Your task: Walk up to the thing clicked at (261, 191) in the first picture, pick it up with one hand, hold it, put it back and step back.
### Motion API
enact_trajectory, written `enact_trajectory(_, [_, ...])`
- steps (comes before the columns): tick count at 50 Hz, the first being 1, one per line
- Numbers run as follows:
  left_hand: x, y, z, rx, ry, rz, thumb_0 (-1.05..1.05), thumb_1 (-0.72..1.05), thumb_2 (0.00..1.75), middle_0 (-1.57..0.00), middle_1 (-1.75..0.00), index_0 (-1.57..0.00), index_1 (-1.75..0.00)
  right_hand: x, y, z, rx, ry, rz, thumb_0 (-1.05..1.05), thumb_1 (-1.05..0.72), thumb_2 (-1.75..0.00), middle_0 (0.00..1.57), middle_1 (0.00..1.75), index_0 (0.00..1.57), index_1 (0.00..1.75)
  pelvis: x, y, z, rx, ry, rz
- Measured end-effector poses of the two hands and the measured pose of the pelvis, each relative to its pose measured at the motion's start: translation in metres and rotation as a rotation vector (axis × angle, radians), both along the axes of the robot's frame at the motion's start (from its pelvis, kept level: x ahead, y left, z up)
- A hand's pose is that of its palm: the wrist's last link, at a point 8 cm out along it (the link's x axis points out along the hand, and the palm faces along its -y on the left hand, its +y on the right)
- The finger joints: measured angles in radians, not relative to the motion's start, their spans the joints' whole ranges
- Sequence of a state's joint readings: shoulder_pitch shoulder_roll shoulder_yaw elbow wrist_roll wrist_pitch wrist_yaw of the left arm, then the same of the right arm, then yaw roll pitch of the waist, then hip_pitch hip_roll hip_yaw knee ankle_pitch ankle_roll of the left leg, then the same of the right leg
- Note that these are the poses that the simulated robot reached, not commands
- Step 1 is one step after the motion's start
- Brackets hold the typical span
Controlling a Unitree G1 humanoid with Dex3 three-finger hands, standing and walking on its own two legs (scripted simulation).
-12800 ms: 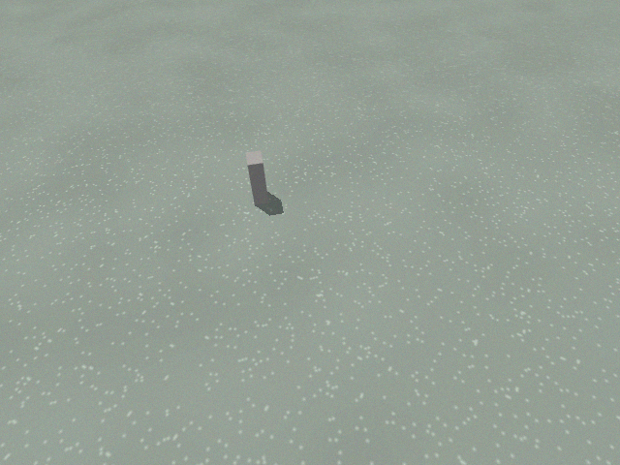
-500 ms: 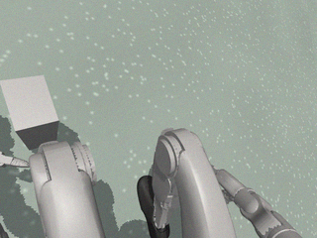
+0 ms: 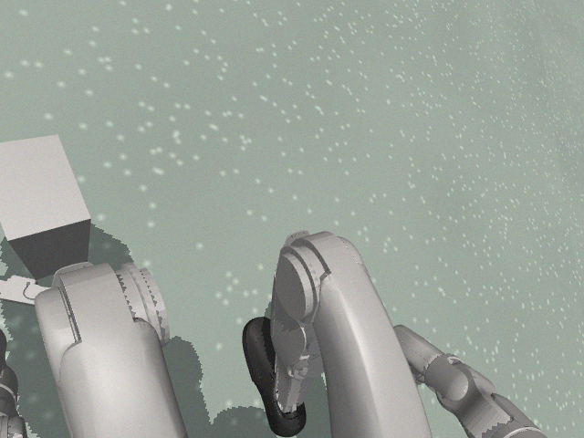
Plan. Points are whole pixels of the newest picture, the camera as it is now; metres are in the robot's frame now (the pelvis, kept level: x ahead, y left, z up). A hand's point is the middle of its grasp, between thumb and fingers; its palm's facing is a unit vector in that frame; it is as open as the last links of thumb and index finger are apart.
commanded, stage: close in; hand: left
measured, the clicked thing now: (44, 219) +0.41 +0.23 -0.16
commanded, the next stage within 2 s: close in 0.16 s
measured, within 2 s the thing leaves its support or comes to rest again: neither
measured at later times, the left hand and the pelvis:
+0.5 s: hand (40, 238) +0.38 +0.23 -0.15, palm faces +0.16 -0.99 +0.00, open 14.9 cm; pelvis +0.00 +0.00 +0.00, yaw +0 degrees
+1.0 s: hand (48, 228) +0.39 +0.22 -0.15, palm faces +0.16 -0.99 +0.00, open 13.1 cm; pelvis +0.00 +0.00 +0.01, yaw -1 degrees
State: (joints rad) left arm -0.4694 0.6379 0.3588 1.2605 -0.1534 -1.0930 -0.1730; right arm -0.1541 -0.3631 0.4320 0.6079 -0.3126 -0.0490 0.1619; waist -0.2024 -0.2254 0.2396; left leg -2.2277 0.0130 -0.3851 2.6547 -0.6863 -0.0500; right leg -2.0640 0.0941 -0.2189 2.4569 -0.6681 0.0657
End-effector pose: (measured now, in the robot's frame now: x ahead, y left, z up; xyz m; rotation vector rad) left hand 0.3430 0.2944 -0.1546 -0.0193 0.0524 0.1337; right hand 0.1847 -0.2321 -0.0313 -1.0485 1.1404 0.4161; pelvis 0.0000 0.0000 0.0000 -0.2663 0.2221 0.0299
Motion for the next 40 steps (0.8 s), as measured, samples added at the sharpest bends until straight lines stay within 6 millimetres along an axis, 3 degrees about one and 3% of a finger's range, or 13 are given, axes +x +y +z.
enact_trajectory(16, [0.011, -0.012, 0.002, 0.013, -0.025, -0.012, -0.02, -0.46, 0.08, -0.09, -0.05, -0.07, -0.07, 0.011, 0.003, 0.005, -0.011, 0.001, 0.005, 0.00, -0.90, -0.90, 0.21, 0.30, 0.21, 0.30, 0.002, 0.002, 0.003, -0.016, 0.011, -0.004])
enact_trajectory(23, [0.007, -0.013, 0.001, 0.009, -0.020, 0.028, -0.02, -0.26, 0.19, -0.19, -0.13, -0.16, -0.15, 0.013, 0.003, 0.005, -0.008, 0.010, 0.017, 0.00, -0.89, -0.90, 0.21, 0.30, 0.21, 0.30, 0.002, 0.001, 0.004, -0.014, 0.013, -0.005])
enact_trajectory(30, [0.016, -0.015, 0.004, 0.031, -0.046, 0.012, -0.01, 0.02, 0.30, -0.28, -0.20, -0.26, -0.23, 0.009, 0.002, 0.003, -0.010, 0.027, 0.013, 0.00, -0.88, -0.90, 0.21, 0.30, 0.21, 0.30, 0.002, 0.001, 0.004, -0.013, 0.016, -0.007])
enact_trajectory(40, [0.022, -0.018, 0.005, 0.025, -0.044, 0.027, -0.01, -0.01, 0.32, -0.30, -0.28, -0.30, -0.32, 0.000, 0.001, 0.004, -0.005, 0.058, -0.004, 0.00, -0.87, -0.90, 0.21, 0.30, 0.21, 0.30, 0.002, 0.001, 0.007, -0.019, 0.024, -0.011])
